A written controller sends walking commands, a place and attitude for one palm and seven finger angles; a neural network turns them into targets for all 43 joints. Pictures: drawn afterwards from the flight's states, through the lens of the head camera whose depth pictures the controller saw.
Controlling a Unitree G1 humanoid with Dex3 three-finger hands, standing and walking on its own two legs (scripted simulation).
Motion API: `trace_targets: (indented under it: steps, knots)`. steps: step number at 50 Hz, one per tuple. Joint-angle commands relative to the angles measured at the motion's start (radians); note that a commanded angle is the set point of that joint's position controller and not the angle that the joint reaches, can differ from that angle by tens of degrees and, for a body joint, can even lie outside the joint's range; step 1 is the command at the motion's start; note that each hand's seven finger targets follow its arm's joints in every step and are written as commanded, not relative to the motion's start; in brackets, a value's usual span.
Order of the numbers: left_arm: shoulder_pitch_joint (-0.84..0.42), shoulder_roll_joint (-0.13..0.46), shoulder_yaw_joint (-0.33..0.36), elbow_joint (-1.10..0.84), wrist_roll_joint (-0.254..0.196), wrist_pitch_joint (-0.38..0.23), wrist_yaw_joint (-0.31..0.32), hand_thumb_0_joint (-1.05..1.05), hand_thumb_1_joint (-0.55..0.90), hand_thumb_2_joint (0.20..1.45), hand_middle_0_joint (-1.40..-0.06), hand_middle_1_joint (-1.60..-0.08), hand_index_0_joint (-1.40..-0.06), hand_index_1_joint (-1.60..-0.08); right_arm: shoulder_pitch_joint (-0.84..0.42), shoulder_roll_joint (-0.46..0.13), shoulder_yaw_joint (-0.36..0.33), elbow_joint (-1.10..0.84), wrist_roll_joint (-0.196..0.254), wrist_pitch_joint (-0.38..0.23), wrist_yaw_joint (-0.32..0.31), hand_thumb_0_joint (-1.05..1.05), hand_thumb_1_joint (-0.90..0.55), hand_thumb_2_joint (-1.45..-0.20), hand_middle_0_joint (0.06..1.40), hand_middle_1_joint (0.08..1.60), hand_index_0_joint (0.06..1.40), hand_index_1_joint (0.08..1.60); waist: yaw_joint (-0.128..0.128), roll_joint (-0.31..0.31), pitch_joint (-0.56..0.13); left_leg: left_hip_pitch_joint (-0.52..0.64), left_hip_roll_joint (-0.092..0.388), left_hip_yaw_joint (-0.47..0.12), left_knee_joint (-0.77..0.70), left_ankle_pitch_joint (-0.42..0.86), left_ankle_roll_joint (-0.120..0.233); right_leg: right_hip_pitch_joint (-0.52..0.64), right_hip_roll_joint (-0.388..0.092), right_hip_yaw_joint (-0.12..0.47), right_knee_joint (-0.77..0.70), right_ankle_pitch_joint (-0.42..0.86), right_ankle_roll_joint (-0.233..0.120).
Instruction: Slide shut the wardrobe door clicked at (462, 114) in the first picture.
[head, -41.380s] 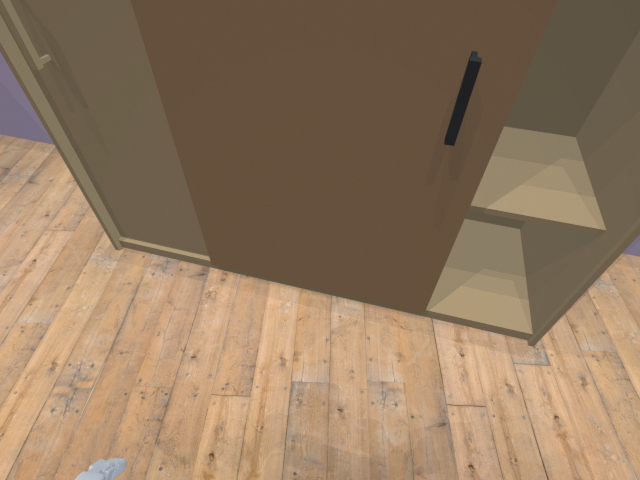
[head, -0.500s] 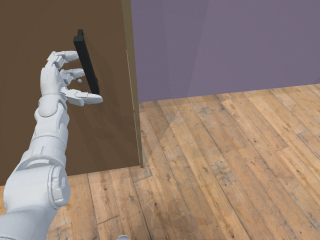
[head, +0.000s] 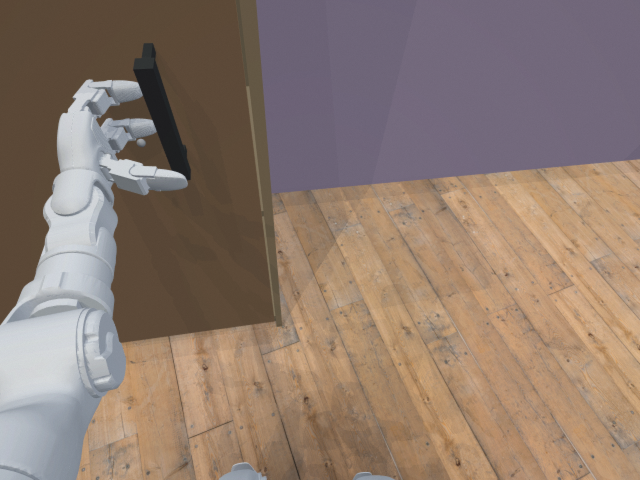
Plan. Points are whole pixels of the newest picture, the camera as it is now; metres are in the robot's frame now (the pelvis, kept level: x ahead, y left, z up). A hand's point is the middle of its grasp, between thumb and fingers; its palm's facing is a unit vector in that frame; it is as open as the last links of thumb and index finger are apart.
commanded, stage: slide the fingers in behind the handle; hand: left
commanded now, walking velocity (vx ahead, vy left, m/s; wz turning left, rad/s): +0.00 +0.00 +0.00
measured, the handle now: (167, 117) +0.55 +0.16 +0.12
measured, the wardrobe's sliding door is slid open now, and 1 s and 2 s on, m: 0.00 0.00 0.00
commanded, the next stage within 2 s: grip the handle and tug to test in 1.82 s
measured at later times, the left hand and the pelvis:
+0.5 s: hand (143, 148) +0.49 +0.18 +0.12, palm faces +0.11 -0.99 +0.02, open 13.9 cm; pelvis +0.00 +0.01 +0.00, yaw -1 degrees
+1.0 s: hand (173, 147) +0.49 +0.15 +0.13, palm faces +0.10 -0.99 +0.02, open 14.0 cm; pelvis +0.00 +0.01 +0.00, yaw +0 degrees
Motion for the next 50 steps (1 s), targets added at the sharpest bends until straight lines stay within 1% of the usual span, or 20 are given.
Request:
trace_targets:
  steps: [1, 5, 6, 7, 9, 12, 16, 18, 20, 22, 26, 28, 32, 33, 36, 38, 40, 43, 47, 50]
  knots:
    - [-0.555, 0.271, 0.016, -0.215, -0.007, -0.053, 0.009, 0.0, -0.5, 0.3, -0.3, -1.2, -0.3, -1.2, 0.126, -0.164, -0.053, -0.059, -0.003, -0.021, -0.015, 0.0, -0.9, -0.9, 0.2, 0.3, 0.2, 0.3, -0.029, 0.069, -0.373, 0.348, -0.038, -0.049, -0.041, 0.25, 0.036, 0.028, 0.012, 0.058, -0.106, 0.336, 0.033]
    - [-0.474, 0.243, 0.018, -0.224, -0.016, -0.058, 0.004, 0.0, -0.5, 0.3, -0.3, -1.2, -0.3, -1.2, 0.123, -0.159, -0.055, -0.073, -0.005, -0.023, -0.008, 0.0, -0.9, -0.9, 0.2, 0.3, 0.2, 0.3, -0.001, 0.084, -0.414, 0.378, -0.036, -0.048, -0.04, 0.288, 0.03, 0.036, 0.017, 0.05, -0.095, 0.357, 0.03]
    - [-0.482, 0.227, 0.006, -0.236, -0.019, -0.062, 0.003, 0.0, -0.5, 0.3, -0.3, -1.2, -0.3, -1.2, 0.125, -0.158, -0.055, -0.073, -0.005, -0.021, -0.007, 0.0, -0.9, -0.9, 0.2, 0.3, 0.2, 0.3, -0.013, 0.066, -0.41, 0.384, -0.035, -0.05, -0.038, 0.299, 0.033, 0.035, 0.018, 0.048, -0.094, 0.366, 0.029]
    - [-0.469, 0.247, 0.024, -0.229, -0.018, -0.063, 0.006, 0.0, -0.5, 0.3, -0.3, -1.2, -0.3, -1.2, 0.125, -0.161, -0.055, -0.074, -0.004, -0.02, -0.006, 0.0, -0.9, -0.9, 0.2, 0.3, 0.2, 0.3, -0.001, 0.058, -0.409, 0.377, -0.033, -0.05, -0.042, 0.294, 0.031, 0.035, 0.018, 0.046, -0.093, 0.359, 0.03]
    - [-0.47, 0.223, 0.006, -0.256, -0.02, -0.064, 0.007, 0.0, -0.5, 0.3, -0.3, -1.2, -0.3, -1.2, 0.117, -0.158, -0.057, -0.078, -0.003, -0.019, -0.005, 0.0, -0.9, -0.9, 0.2, 0.3, 0.2, 0.3, -0.005, 0.071, -0.408, 0.389, -0.033, -0.048, -0.043, 0.295, 0.031, 0.029, 0.019, 0.044, -0.093, 0.358, 0.03]
    - [-0.437, 0.218, 0.009, -0.271, -0.015, -0.069, 0.014, 0.0, -0.5, 0.3, -0.3, -1.2, -0.3, -1.2, 0.111, -0.157, -0.059, -0.084, -0.002, -0.017, -0.004, 0.0, -0.9, -0.9, 0.2, 0.3, 0.2, 0.3, 0.006, 0.072, -0.412, 0.405, -0.031, -0.051, -0.044, 0.301, 0.028, 0.024, 0.021, 0.04, -0.089, 0.349, 0.026]
    - [-0.419, 0.192, -0.002, -0.272, -0.025, -0.058, 0.025, 0.0, -0.5, 0.3, -0.3, -1.2, -0.3, -1.2, 0.102, -0.155, -0.057, -0.087, -0.001, -0.018, -0.003, 0.0, -0.9, -0.9, 0.2, 0.3, 0.2, 0.3, 0.007, 0.034, -0.374, 0.377, -0.032, -0.051, -0.053, 0.268, 0.03, 0.035, 0.021, 0.038, -0.097, 0.328, 0.026]
    - [-0.429, 0.2, 0.002, -0.281, -0.02, -0.053, 0.03, 0.0, -0.5, 0.3, -0.3, -1.2, -0.3, -1.2, 0.097, -0.155, -0.058, -0.086, 0.0, -0.018, -0.004, 0.0, -0.9, -0.9, 0.2, 0.3, 0.2, 0.3, 0.01, 0.063, -0.378, 0.383, -0.033, -0.047, -0.054, 0.27, 0.028, 0.033, 0.018, 0.041, -0.097, 0.333, 0.027]
    - [-0.446, 0.197, 0.0, -0.301, -0.02, -0.057, 0.037, 0.0, -0.5, 0.3, -0.3, -1.2, -0.3, -1.2, 0.099, -0.154, -0.059, -0.084, 0.0, -0.02, -0.005, 0.0, -0.9, -0.9, 0.2, 0.3, 0.2, 0.3, 0.003, 0.035, -0.387, 0.393, -0.031, -0.051, -0.055, 0.276, 0.029, 0.034, 0.02, 0.039, -0.097, 0.332, 0.029]
    - [-0.443, 0.2, 0.001, -0.295, -0.017, -0.062, 0.04, 0.0, -0.5, 0.3, -0.3, -1.2, -0.3, -1.2, 0.095, -0.154, -0.057, -0.082, 0.002, -0.021, -0.006, 0.0, -0.9, -0.9, 0.2, 0.3, 0.2, 0.3, 0.004, 0.055, -0.383, 0.399, -0.03, -0.051, -0.053, 0.281, 0.027, 0.027, 0.019, 0.041, -0.094, 0.334, 0.027]
    - [-0.467, 0.104, -0.07, -0.316, -0.016, -0.07, 0.046, 0.0, -0.5, 0.3, -0.3, -1.2, -0.3, -1.2, 0.097, -0.145, -0.06, -0.076, -0.004, -0.027, 0.001, 0.0, -0.9, -0.9, 0.2, 0.3, 0.2, 0.3, -0.009, 0.086, -0.387, 0.453, -0.027, -0.066, -0.043, 0.322, 0.021, -0.014, 0.023, 0.027, -0.085, 0.334, 0.02]
    - [-0.447, 0.116, -0.048, -0.315, -0.024, -0.064, 0.053, 0.0, -0.5, 0.3, -0.3, -1.2, -0.3, -1.2, 0.096, -0.15, -0.065, -0.073, -0.004, -0.027, 0.003, 0.0, -0.9, -0.9, 0.2, 0.3, 0.2, 0.3, 0.002, 0.08, -0.42, 0.467, -0.026, -0.064, -0.043, 0.338, 0.019, -0.005, 0.024, 0.029, -0.084, 0.346, 0.022]
    - [-0.393, 0.119, -0.037, -0.314, -0.013, -0.053, 0.069, 0.0, -0.5, 0.3, -0.3, -1.2, -0.3, -1.2, 0.091, -0.148, -0.063, -0.082, -0.003, -0.023, 0.008, 0.0, -0.9, -0.9, 0.2, 0.3, 0.2, 0.3, 0.021, 0.052, -0.41, 0.448, -0.026, -0.061, -0.044, 0.362, 0.018, 0.016, 0.024, 0.024, -0.074, 0.373, 0.021]
    - [-0.406, 0.082, -0.066, -0.33, -0.016, -0.05, 0.072, 0.0, -0.5, 0.3, -0.3, -1.2, -0.3, -1.2, 0.084, -0.143, -0.062, -0.087, -0.004, -0.022, 0.011, 0.0, -0.9, -0.9, 0.2, 0.3, 0.2, 0.3, 0.013, 0.053, -0.399, 0.444, -0.028, -0.059, -0.047, 0.354, 0.019, 0.015, 0.024, 0.023, -0.079, 0.369, 0.023]
    - [-0.402, 0.095, -0.05, -0.327, -0.014, -0.049, 0.09, 0.0, -0.5, 0.3, -0.3, -1.2, -0.3, -1.2, 0.086, -0.145, -0.063, -0.083, -0.004, -0.021, 0.01, 0.0, -0.9, -0.9, 0.2, 0.3, 0.2, 0.3, 0.018, 0.038, -0.368, 0.43, -0.028, -0.062, -0.052, 0.327, 0.018, 0.018, 0.023, 0.022, -0.084, 0.346, 0.018]
    - [-0.421, 0.064, -0.072, -0.351, -0.013, -0.055, 0.099, 0.0, -0.5, 0.3, -0.3, -1.2, -0.3, -1.2, 0.077, -0.139, -0.063, -0.087, -0.005, -0.023, 0.013, 0.0, -0.9, -0.9, 0.2, 0.3, 0.2, 0.3, 0.013, 0.049, -0.387, 0.445, -0.029, -0.059, -0.052, 0.325, 0.018, 0.012, 0.025, 0.024, -0.083, 0.349, 0.021]
    - [-0.411, 0.079, -0.06, -0.348, -0.007, -0.06, 0.108, 0.0, -0.5, 0.3, -0.3, -1.2, -0.3, -1.2, 0.075, -0.14, -0.064, -0.086, -0.005, -0.024, 0.012, 0.0, -0.9, -0.9, 0.2, 0.3, 0.2, 0.3, 0.019, 0.048, -0.385, 0.439, -0.028, -0.058, -0.053, 0.317, 0.017, 0.018, 0.024, 0.027, -0.084, 0.343, 0.021]
    - [-0.447, 0.049, -0.091, -0.32, -0.001, -0.059, 0.114, 0.0, -0.5, 0.3, -0.3, -1.2, -0.3, -1.2, 0.074, -0.138, -0.061, -0.079, -0.004, -0.025, 0.012, 0.0, -0.9, -0.9, 0.2, 0.3, 0.2, 0.3, 0.002, 0.037, -0.346, 0.423, -0.028, -0.061, -0.057, 0.282, 0.017, -0.006, 0.023, 0.026, -0.088, 0.316, 0.022]
    - [-0.452, 0.096, -0.043, -0.324, 0.002, -0.075, 0.127, 0.0, -0.5, 0.3, -0.3, -1.2, -0.3, -1.2, 0.08, -0.14, -0.063, -0.074, -0.008, -0.03, 0.011, 0.0, -0.9, -0.9, 0.2, 0.3, 0.2, 0.3, 0.019, 0.04, -0.409, 0.434, -0.032, -0.057, -0.051, 0.304, 0.017, 0.029, 0.021, 0.034, -0.079, 0.341, 0.021]
    - [-0.442, 0.051, -0.083, -0.307, 0.006, -0.073, 0.126, 0.0, -0.5, 0.3, -0.3, -1.2, -0.3, -1.2, 0.072, -0.133, -0.059, -0.078, -0.008, -0.032, 0.014, 0.0, -0.9, -0.9, 0.2, 0.3, 0.2, 0.3, 0.007, 0.022, -0.371, 0.401, -0.035, -0.048, -0.054, 0.27, 0.02, 0.03, 0.02, 0.034, -0.088, 0.335, 0.026]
